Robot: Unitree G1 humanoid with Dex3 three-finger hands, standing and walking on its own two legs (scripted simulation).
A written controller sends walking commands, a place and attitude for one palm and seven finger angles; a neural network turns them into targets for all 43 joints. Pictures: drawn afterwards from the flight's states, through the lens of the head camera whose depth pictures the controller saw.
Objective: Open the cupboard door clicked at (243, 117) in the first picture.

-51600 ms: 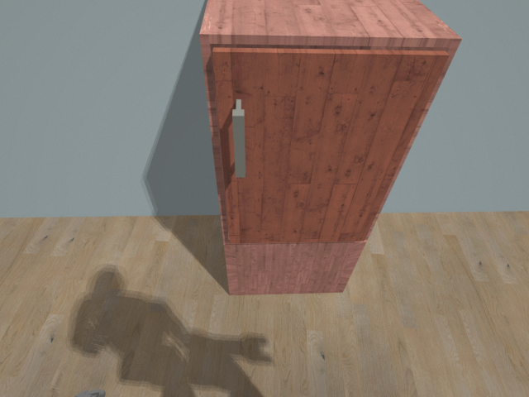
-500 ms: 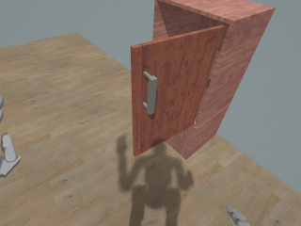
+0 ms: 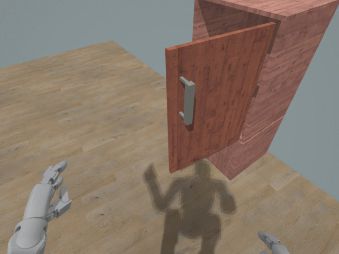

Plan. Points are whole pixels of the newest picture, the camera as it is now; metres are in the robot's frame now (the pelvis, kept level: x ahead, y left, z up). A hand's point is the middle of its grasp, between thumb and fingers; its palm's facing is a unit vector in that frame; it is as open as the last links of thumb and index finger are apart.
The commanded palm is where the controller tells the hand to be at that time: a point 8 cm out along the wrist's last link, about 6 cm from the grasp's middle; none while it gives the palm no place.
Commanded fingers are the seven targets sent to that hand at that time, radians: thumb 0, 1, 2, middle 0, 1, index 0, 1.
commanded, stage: let the arm hang, fingers relaxed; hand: left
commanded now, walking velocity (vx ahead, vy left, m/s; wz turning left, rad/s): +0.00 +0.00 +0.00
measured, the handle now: (185, 101) +0.56 -0.01 +0.08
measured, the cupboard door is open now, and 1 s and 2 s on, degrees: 84 84 84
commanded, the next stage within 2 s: look to check the result in 0.98 s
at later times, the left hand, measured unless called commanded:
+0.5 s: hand out of the picture -0.16 +0.19 -0.14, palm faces +0.05 -0.97 -0.24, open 7.3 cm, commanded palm none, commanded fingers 0.00 0.90 0.90 -0.20 -0.30 -0.20 -0.30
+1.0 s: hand out of the picture -0.01 +0.15 -0.16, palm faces +0.05 -0.98 -0.17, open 7.3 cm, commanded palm none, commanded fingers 0.00 0.90 0.90 -0.20 -0.30 -0.20 -0.30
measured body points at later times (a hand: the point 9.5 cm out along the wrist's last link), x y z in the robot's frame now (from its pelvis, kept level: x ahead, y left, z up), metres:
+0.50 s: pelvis +0.00 +0.01 +0.01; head +0.01 +0.00 +0.46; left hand -0.16 +0.24 -0.12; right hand -0.02 -0.22 -0.15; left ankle +0.12 +0.09 -0.72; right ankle -0.05 -0.10 -0.72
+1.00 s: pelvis +0.02 +0.00 +0.01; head +0.02 -0.01 +0.46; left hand -0.01 +0.20 -0.15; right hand -0.01 -0.21 -0.15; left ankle +0.12 +0.09 -0.72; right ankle -0.05 -0.11 -0.72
